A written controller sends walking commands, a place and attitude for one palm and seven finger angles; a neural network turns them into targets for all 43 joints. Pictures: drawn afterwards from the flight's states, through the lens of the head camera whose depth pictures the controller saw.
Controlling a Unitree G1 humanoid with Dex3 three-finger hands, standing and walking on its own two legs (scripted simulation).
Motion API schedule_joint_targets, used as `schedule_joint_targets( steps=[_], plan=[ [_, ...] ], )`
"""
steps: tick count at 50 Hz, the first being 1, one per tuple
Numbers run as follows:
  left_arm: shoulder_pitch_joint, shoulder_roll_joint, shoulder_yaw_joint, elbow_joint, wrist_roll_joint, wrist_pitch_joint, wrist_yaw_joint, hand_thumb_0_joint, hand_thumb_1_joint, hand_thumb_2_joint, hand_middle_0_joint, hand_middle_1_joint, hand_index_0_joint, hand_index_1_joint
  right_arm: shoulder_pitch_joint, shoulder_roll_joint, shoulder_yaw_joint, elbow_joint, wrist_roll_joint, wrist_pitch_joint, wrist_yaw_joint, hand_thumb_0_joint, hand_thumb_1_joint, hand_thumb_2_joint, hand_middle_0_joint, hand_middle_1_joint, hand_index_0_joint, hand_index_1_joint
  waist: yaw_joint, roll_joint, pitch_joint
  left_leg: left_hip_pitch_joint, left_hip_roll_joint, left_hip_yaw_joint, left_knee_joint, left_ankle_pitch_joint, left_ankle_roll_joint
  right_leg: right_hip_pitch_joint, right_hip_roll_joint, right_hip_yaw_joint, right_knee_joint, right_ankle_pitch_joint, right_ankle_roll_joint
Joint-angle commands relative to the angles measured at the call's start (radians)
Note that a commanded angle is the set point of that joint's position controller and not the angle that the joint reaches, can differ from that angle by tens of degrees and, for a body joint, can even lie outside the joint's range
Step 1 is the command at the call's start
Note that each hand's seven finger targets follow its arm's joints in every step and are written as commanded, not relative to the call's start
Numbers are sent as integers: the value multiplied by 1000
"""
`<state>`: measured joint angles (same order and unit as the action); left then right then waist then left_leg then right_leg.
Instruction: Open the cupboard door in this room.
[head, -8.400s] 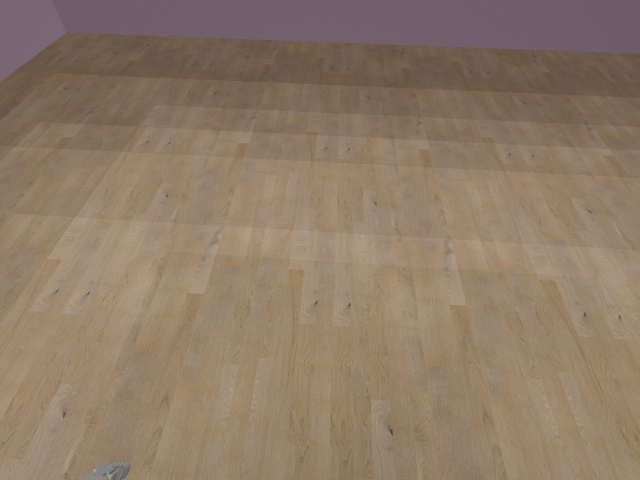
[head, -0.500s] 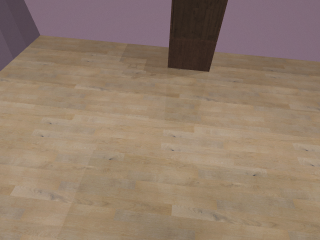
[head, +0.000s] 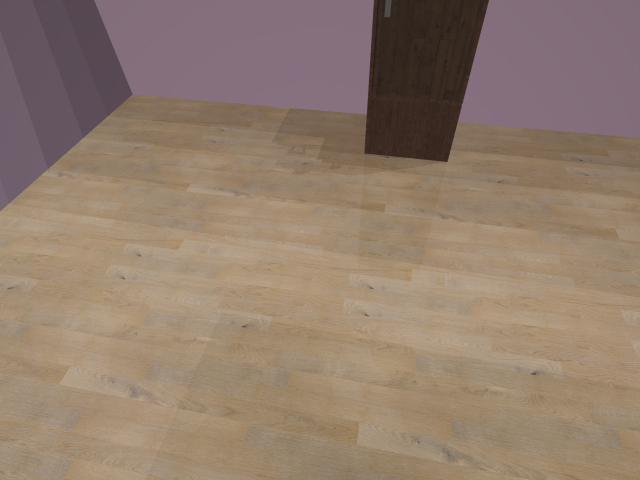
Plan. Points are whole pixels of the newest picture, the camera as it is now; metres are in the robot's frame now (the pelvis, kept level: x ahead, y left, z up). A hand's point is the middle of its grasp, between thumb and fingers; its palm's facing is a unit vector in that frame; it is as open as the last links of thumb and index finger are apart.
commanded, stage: stand and wait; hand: left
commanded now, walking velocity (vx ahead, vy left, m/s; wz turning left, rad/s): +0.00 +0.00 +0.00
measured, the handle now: out of the picture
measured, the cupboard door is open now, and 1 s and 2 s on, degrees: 0 0 0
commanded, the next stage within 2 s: turn or walk to find it in 0.02 s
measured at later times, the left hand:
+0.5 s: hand out of the picture +0.01 +0.23 -0.17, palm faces +0.15 -0.96 -0.24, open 7.3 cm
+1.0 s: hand out of the picture -0.08 +0.19 -0.16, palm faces +0.37 -0.89 -0.26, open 7.3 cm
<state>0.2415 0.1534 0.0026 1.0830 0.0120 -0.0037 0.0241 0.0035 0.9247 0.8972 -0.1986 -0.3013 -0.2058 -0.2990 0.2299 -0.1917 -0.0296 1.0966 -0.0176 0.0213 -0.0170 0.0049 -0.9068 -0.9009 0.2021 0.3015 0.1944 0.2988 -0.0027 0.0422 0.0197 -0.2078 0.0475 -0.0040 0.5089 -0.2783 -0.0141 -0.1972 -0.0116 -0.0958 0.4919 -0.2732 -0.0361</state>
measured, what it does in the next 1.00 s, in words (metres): steps on the spot, turning left: right foot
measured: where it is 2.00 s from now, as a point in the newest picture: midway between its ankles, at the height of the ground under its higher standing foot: outside the picture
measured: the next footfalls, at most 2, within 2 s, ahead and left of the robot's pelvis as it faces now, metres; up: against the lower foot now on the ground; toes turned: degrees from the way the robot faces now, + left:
right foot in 0.64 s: +0.00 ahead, -0.10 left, +0.00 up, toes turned +10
left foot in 1.06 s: -0.07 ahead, +0.13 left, +0.00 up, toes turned +28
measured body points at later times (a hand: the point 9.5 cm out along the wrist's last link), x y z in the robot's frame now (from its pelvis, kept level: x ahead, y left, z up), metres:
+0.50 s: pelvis -0.03 +0.02 +0.00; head +0.02 +0.03 +0.45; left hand +0.01 +0.28 -0.15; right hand +0.02 -0.20 -0.16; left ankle +0.00 +0.15 -0.74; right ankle -0.05 -0.10 -0.70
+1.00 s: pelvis -0.04 +0.00 +0.00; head +0.02 +0.01 +0.44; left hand -0.10 +0.24 -0.14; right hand +0.14 -0.22 -0.15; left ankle -0.11 +0.12 -0.70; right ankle -0.04 -0.11 -0.74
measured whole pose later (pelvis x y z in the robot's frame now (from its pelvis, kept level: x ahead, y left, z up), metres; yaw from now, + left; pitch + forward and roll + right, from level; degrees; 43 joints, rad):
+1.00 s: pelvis -0.04 +0.00 +0.00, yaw +22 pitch +1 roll +2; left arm 0.25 0.20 0.02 0.95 0.03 0.01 0.02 0.00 0.91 0.90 -0.20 -0.30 -0.21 -0.30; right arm 0.14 -0.27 -0.06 0.98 -0.02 0.08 0.02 0.01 -0.91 -0.90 0.20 0.30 0.19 0.30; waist 0.02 0.00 0.10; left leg -0.36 0.03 0.03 0.82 -0.44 -0.06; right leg -0.19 -0.10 -0.18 0.54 -0.36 -0.01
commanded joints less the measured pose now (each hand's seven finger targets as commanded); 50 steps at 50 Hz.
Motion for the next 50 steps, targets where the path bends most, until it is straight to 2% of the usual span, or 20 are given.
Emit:
schedule_joint_targets(
  steps=[1, 5, 11, 14, 16, 18, 20, 23, 26, 28, 30, 31, 32, 33, 34, 35, 37, 42, 46, 50],
  plan=[
    [23, 128, 26, -21, -4, -18, 10, 0, 900, 900, -200, -300, -200, -300, 88, -52, -4, 8, 4, -20, -13, 0, -900, -900, 200, 300, 200, 300, -11, -109, 33, 73, 49, -4, -87, 149, 0, -75, -160, 152, -182, 131, -15],
    [36, 152, 39, -11, -6, -3, 10, 0, 900, 900, -200, -300, -200, -300, 58, -63, -4, 4, 6, -14, -10, 0, -900, -900, 200, 300, 200, 300, 7, -40, 56, -2, 46, -15, -72, 178, -4, -25, -155, 115, -166, 65, 8],
    [20, 180, 65, -42, 3, 9, 11, 0, 900, 900, -200, -300, -200, -300, 60, -64, -21, -32, 2, -1, -4, 0, -900, -900, 200, 300, 200, 300, 2, -109, 36, -53, 19, 13, 73, 50, -2, -66, -253, 139, -191, -40, -42],
    [-9, 184, 74, -70, 8, 15, 8, 0, 900, 900, -200, -300, -200, -300, 71, -68, -29, -48, 2, 0, 1, 0, -900, -900, 200, 300, 200, 300, -5, -104, 35, -54, 24, -9, 64, 42, 7, -111, -255, 104, -142, -87, -37],
    [-35, 162, 76, -92, 5, 23, 7, 0, 900, 900, -200, -300, -200, -300, 85, -95, -35, -65, -3, -5, 5, 0, -900, -900, 200, 300, 200, 300, -16, 27, 53, -114, 76, -151, -66, 100, 41, -117, -160, 10, 1, -124, 19],
    [-23, 113, 67, -112, 0, 26, 5, 0, 900, 900, -200, -300, -200, -300, 72, -167, -49, -93, -7, -12, -4, 0, -900, -900, 200, 300, 200, 300, -13, 230, 50, -154, 210, -435, -254, 102, 146, -141, -31, -36, 271, -152, 69],
    [-37, 115, 65, -130, 3, 27, 5, 0, 900, 900, -200, -300, -200, -300, 77, -177, -55, -107, -6, -18, -11, 0, -900, -900, 200, 300, 200, 300, -16, 184, 2, -86, 234, -477, -248, 210, 213, -209, -35, 55, 460, -264, 59],
    [-44, 103, 61, -153, -2, 17, 0, 0, 900, 900, -200, -300, -200, -300, 52, -188, -61, -126, -12, -16, -14, 0, -900, -900, 200, 300, 200, 300, -12, 134, -71, 36, 189, -410, -177, 357, 211, -254, -25, 83, 426, -245, 70],
    [-67, 103, 59, -178, -10, 13, 1, 0, 900, 900, -200, -300, -200, -300, 77, -199, -69, -136, -14, -10, -11, 0, -900, -900, 200, 300, 200, 300, -25, 94, -99, 80, 165, -409, -142, 483, 202, -209, 0, 80, 298, -229, 79],
    [-37, 115, 61, -180, -14, 12, 3, 0, 900, 900, -200, -300, -200, -300, 60, -204, -74, -153, -13, -3, -5, 0, -900, -900, 200, 300, 200, 300, -12, 116, -114, 49, 129, -394, -123, 476, 173, -120, 16, 69, 157, -163, 81],
    [37, 144, 69, -170, -13, 6, 8, 0, 900, 900, -200, -300, -200, -300, 31, -191, -77, -175, -4, 2, 2, 0, -900, -900, 200, 300, 200, 300, 23, 84, -134, -54, 70, -362, -67, 363, 112, 74, 4, 65, -103, 26, 80],
    [56, 201, 81, -165, -2, 1, 14, 0, 900, 900, -200, -300, -200, -300, 22, -147, -74, -189, 4, 3, 8, 0, -900, -900, 200, 300, 200, 300, 33, -32, -120, -232, 6, -286, 9, 164, 52, 221, -117, 158, -177, 29, 49],
    [45, 286, 99, -179, 12, -1, 18, 0, 900, 900, -200, -300, -200, -300, 5, -100, -64, -219, 4, 1, 15, 0, -900, -900, 200, 300, 200, 300, 43, -292, -61, -407, -111, -102, 194, -106, -12, 240, -356, 391, -232, 15, -41],
    [9, 291, 98, -207, 9, 3, 16, 0, 900, 900, -200, -300, -200, -300, -42, -132, -75, -234, -9, 11, 13, 0, -900, -900, 200, 300, 200, 300, 51, -293, -14, -405, -91, -85, 395, -261, -18, 84, -457, 425, -249, 86, -116],
    [-32, 267, 99, -216, 9, 0, 19, 0, 900, 900, -200, -300, -200, -300, -55, -140, -78, -224, -12, 23, 15, 0, -900, -900, 200, 300, 200, 300, 31, -292, 37, -387, -61, -105, 531, -247, -14, -19, -426, 404, -253, 102, -131],
    [-73, 236, 89, -224, 6, 3, 18, 0, 900, 900, -200, -300, -200, -300, -38, -137, -80, -209, -10, 31, 19, 0, -900, -900, 200, 300, 200, 300, 0, -218, 66, -375, -49, -96, 620, -208, -14, -63, -384, 333, -236, 133, -120],
    [-117, 203, 73, -239, 10, -7, 11, 0, 900, 900, -200, -300, -200, -300, 4, -116, -72, -180, -8, 34, 30, 0, -900, -900, 200, 300, 200, 300, -35, -181, 66, -359, -38, -49, 679, -110, -34, -33, -288, 160, -173, 297, -90],
    [17, 227, 74, -203, 14, -12, 12, 0, 900, 900, -200, -300, -200, -300, -81, -117, -55, -196, -2, 32, 31, 0, -900, -900, 200, 300, 200, 300, 23, -212, 8, -345, -28, 5, 554, -133, -60, 130, -294, 105, -109, 582, -100],
    [73, 263, 81, -178, 19, -5, 12, 0, 900, 900, -200, -300, -200, -300, -155, -115, -38, -215, 6, 25, 30, 0, -900, -900, 200, 300, 200, 300, 56, -229, -7, -271, -28, 50, 361, -178, -52, 171, -315, 91, -71, 680, -111],
    [70, 281, 88, -159, 18, 2, 10, 0, 900, 900, -200, -300, -200, -300, -131, -117, -31, -212, 11, 12, 26, 0, -900, -900, 200, 300, 200, 300, 40, -256, -59, -142, -42, 94, 117, -108, -29, 189, -310, 67, 2, 702, -80]
  ],
)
